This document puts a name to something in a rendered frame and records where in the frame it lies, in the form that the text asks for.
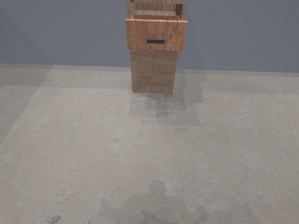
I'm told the cabinet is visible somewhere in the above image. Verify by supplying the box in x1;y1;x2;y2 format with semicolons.
126;0;187;94

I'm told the drawer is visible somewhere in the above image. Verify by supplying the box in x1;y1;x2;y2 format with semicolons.
125;14;188;51

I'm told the left robot hand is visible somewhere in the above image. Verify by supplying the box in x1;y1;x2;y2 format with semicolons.
36;215;60;224

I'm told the handle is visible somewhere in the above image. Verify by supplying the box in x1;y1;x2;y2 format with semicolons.
147;35;165;44

